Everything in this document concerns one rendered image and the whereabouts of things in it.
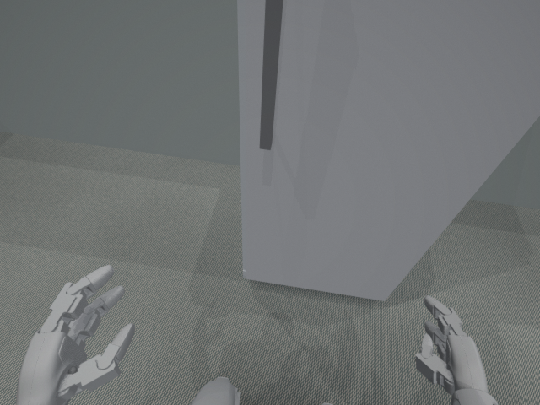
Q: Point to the right robot forearm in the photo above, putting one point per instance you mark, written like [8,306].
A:
[472,397]

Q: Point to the handle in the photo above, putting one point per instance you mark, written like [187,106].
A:
[272,31]

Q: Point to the left robot hand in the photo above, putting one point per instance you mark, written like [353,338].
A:
[53,350]

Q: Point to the left robot thigh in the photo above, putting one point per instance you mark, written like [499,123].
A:
[217,393]

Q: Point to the right robot hand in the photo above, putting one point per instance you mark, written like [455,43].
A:
[459,365]

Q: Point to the fridge door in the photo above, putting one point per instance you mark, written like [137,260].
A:
[389,116]

